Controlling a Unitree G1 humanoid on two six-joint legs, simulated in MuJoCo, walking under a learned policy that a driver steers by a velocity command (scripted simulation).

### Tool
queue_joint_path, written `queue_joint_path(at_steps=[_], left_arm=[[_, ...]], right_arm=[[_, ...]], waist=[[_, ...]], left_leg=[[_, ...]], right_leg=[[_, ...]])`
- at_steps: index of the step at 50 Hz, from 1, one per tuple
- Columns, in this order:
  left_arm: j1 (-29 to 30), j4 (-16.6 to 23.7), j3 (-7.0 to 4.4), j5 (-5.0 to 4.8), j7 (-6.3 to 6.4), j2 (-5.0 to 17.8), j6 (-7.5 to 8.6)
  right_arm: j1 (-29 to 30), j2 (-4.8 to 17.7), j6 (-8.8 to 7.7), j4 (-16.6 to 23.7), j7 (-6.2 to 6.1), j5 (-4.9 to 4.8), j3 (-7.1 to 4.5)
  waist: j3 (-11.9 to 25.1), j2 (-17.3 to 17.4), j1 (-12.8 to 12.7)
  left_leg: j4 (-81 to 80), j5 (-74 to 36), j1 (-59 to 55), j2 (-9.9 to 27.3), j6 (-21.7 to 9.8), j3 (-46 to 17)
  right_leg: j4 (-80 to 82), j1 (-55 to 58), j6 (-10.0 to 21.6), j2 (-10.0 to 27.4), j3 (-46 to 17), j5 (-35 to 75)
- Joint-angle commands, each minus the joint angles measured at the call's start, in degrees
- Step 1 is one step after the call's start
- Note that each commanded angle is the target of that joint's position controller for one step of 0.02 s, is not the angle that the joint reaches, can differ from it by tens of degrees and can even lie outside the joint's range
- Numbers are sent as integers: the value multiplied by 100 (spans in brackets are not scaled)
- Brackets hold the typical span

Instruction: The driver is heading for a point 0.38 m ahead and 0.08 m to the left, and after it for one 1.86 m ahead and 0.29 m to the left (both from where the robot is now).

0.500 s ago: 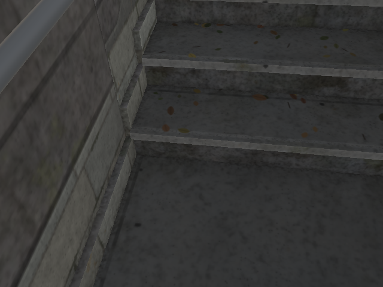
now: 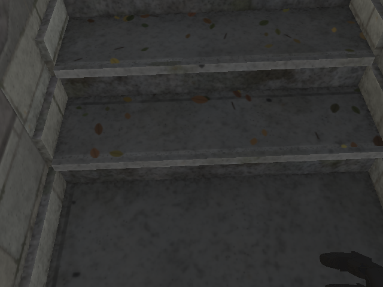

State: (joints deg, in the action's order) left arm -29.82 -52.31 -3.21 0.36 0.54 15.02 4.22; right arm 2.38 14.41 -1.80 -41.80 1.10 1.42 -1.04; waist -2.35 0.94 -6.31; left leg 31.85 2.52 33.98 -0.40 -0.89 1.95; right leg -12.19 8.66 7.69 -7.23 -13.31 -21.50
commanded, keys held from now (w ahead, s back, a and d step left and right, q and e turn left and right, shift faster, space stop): w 0.26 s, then no key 0.74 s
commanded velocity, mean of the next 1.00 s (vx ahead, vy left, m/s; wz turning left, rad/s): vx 0.24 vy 0.00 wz -0.11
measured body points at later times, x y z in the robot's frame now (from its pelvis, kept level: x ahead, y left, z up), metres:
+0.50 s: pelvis +0.27 -0.02 +0.01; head +0.30 -0.02 +0.45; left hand +0.47 +0.19 -0.11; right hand +0.20 -0.26 -0.14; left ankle +0.17 +0.09 -0.73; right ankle +0.37 -0.11 -0.73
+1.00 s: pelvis +0.35 -0.02 +0.02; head +0.35 -0.01 +0.47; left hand +0.41 +0.22 -0.14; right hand +0.40 -0.26 -0.13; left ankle +0.36 +0.10 -0.73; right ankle +0.37 -0.11 -0.73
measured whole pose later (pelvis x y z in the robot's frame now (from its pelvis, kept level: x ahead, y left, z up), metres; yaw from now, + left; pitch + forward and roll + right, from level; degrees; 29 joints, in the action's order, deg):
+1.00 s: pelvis +0.35 -0.02 +0.02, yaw -3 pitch -2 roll +0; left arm -14.3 -60.2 0.2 -0.1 2.4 11.0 1.6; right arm -11.0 10.7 -0.7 -61.4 -1.5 0.2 0.6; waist -0.3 -1.0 -0.4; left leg 22.7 12.3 8.5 -0.2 -0.3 -0.3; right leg -21.4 -9.8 2.4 -1.7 2.5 -9.7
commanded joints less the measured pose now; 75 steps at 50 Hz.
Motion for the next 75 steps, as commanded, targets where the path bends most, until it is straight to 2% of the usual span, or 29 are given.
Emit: queue_joint_path(at_steps=[1, 2, 3, 4, 5, 7, 12, 15, 17, 20, 22, 24, 25, 26, 27, 28, 31, 34, 38, 42, 44, 45, 48, 53, 63, 66, 68, 72, 75], left_arm=[[302, 226, -232, 63, -11, 1057, 84], [289, 253, -178, 61, -41, 844, 83], [-133, 351, -44, -41, -89, 235, 122], [-834, 231, -73, -197, -62, 256, 64], [-336, 172, -109, 21, 0, 684, 38], [646, 336, -100, 75, -68, 576, 28], [956, 463, -24, 225, -235, 212, -132], [1753, 718, 76, 239, -294, 30, -134], [2078, 776, 189, 203, -250, -103, -105], [2348, 769, 202, 57, -155, 53, -80], [2386, 666, 171, 63, -89, 237, -54], [1643, 291, 107, 167, 33, 396, 47], [1151, 150, 58, 243, 62, 606, 124], [659, 119, -51, 345, 23, 993, 116], [564, 68, -103, 74, -9, 1021, -11], [908, 128, -62, -88, -33, 831, -63], [1746, 186, 144, -32, 125, 290, -96], [1866, 46, 216, 1, 182, 246, -32], [1746, -168, 200, 8, 173, 405, -68], [1807, -298, 255, -105, 170, 269, -158], [1408, -405, 279, -116, 156, 38, -175], [1351, -516, 277, -71, 178, 63, -218], [1281, -690, 233, -40, 206, 188, -248], [1382, -837, 249, -47, 220, 100, -187], [1464, -1087, 279, -8, 176, 5, -236], [1474, -1038, 213, 74, 177, 100, -261], [1587, -926, 204, 130, 123, 7, -256], [1823, -612, 204, 115, -2, -43, -54], [1031, -794, 179, 39, 20, -105, 35]], right_arm=[[-1206, 935, -226, -123, -163, -2, -284], [-2009, 1076, -344, -299, -209, 122, -347], [-2619, 1510, -355, -354, -263, 279, -439], [-2530, 1592, -268, -474, -173, 213, -522], [-1783, 1072, -214, -335, -106, 70, -436], [-1379, 595, -241, -361, -101, 80, -298], [-1871, 659, -539, -966, -53, -60, -231], [-1918, 583, -624, -1138, -20, -141, -165], [-2173, 793, -591, -1370, -17, -79, -196], [-2344, 754, -570, -1549, -26, -164, -150], [-2300, 730, -504, -1652, -92, -208, -145], [-2102, 741, -444, -1620, -164, -261, -129], [-2233, 500, -441, -1562, -183, -332, -45], [-2945, -37, -370, -1564, -202, -350, 127], [-3303, 179, -206, -1837, -259, -296, 43], [-2946, 473, -111, -1796, -238, -101, -40], [-2197, 277, 11, -1611, -124, 47, -76], [-2402, -48, 163, -1761, -128, 13, -4], [-1839, 54, 322, -1659, -215, -42, -3], [-1717, 74, 263, -1695, -244, 71, 37], [-1561, 514, 160, -1719, -294, 19, -3], [-1468, 394, 136, -1769, -271, -80, 14], [-1398, 160, 65, -1817, -266, -139, 89], [-1509, 77, 17, -1983, -324, -146, 169], [-1553, 176, -96, -2297, -331, -149, 127], [-1696, 500, -1, -2359, -330, -150, -48], [-2034, 522, 94, -2413, -307, -122, -135], [-2116, 379, -6, -2338, -250, -98, -169], [-1605, 511, -22, -2092, -183, -92, -251]], waist=[[516, -444, 922], [1012, -309, 1282], [1770, 588, 1260], [2307, 2077, 852], [1337, 878, 709], [305, -63, 747], [105, 320, 477], [-273, 237, 497], [-104, 231, 660], [187, 431, 775], [244, 460, 749], [535, 164, 431], [901, -133, 316], [1666, -927, 444], [2004, -901, 377], [1425, -406, 531], [457, -649, 800], [746, -638, 975], [547, -863, 778], [142, -475, 926], [-156, 102, 578], [-199, 248, 577], [4, 338, 581], [-60, 96, 662], [170, -133, 686], [-123, 332, 728], [-605, 598, 843], [-788, 614, 846], [-478, 205, 324]], left_leg=[[-295, 191, -2194, -335, -278, 189], [-374, 304, -3315, 222, -498, -319], [-423, 1062, -4556, 1581, -920, -2154], [-1339, 1036, -5155, 2576, -1725, -4656], [-1570, 1609, -4265, 2206, -1581, -4199], [-1728, 944, -2900, 1738, -1422, -2588], [-2130, -469, -2482, 1318, -1315, -1400], [-2323, -1255, -2190, 1161, -1162, -825], [-2084, -2848, -2140, 1101, -1056, -429], [-1677, -3345, -2736, 974, -867, -259], [-1379, -3267, -2993, 1005, -708, -293], [-491, -3114, -3012, 812, -549, -277], [203, -2111, -2569, 595, -355, -150], [1712, 1248, -1509, 155, -193, 104], [2764, 3500, -1071, -306, -189, -12], [3072, 3515, -854, -49, -219, -324], [2045, 2526, -1123, 294, -175, -388], [1255, 2164, -2054, 134, -41, -179], [387, 1615, -2376, 57, 36, -102], [-1028, 656, -3169, 270, -58, -394], [-1311, 760, -2801, 847, -233, -1054], [-1451, 1032, -2183, 789, -273, -1050], [-1492, 630, -2233, 593, -145, -848], [-1474, 342, -2446, 616, -196, -895], [-1630, 503, -2560, 586, -300, -954], [-2056, 2909, -2255, 679, -584, -1395], [-2438, 4049, -2317, 1170, -926, -2032], [-2648, 3267, -2679, 1636, -1267, -2342], [-2023, 2669, -1966, 1127, -1037, -1497]], right_leg=[[-1954, -595, 13, 1248, -300, 6607], [-3172, -1179, -64, 1081, -225, 5803], [-4911, -2241, -208, 556, 178, 3381], [-6636, -3390, -383, -322, 695, -845], [-6745, -3873, -253, 179, 545, -287], [-6301, -3823, -278, 521, 654, 236], [-5281, -3825, -436, 722, 840, 402], [-3764, -3814, -658, 1000, 1286, 1001], [-3025, -3199, -688, 828, 1604, 1179], [-2387, -3009, -695, 683, 1671, 1784], [-1961, -2796, -603, 627, 1638, 1883], [-1116, -1835, -330, 614, 1543, 2490], [-1152, -914, -183, 1130, 1144, 3700], [-1619, 479, 499, 2789, -373, 6094], [-1205, 347, 1242, 3334, -1340, 5808], [-851, -293, 1164, 3100, -1075, 4664], [-146, -1521, 614, 2312, 59, 3971], [-236, -1921, 455, 1922, 731, 4311], [4, -2363, 357, 1816, 643, 2053], [19, -3102, -128, 1656, 431, -133], [-168, -2971, -432, 1222, 754, 395], [-325, -2285, -467, 1075, 933, 858], [-606, -1741, -408, 1193, 918, 1414], [-543, -1760, -477, 1209, 895, 1651], [-586, -1448, -635, 1228, 1010, 1572], [-1187, -1815, -572, 772, 1407, 67], [-1782, -2607, -500, 599, 1652, -363], [-2173, -3069, -359, 962, 1542, -18], [-945, -1451, -143, 771, 1747, 260]])
Keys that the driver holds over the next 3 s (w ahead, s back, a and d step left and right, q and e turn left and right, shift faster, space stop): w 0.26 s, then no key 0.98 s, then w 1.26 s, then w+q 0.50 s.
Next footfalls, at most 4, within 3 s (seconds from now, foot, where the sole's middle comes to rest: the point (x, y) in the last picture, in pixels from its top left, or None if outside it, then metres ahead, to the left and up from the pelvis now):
0.04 left None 0.21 0.09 -0.76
0.50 right None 0.41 -0.12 -0.76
0.86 left None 0.40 0.10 -0.76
1.94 left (217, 209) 0.72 0.04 -0.76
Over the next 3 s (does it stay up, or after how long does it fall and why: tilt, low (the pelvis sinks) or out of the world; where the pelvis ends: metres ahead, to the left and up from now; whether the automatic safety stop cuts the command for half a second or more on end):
stays up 1.18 -0.05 0.24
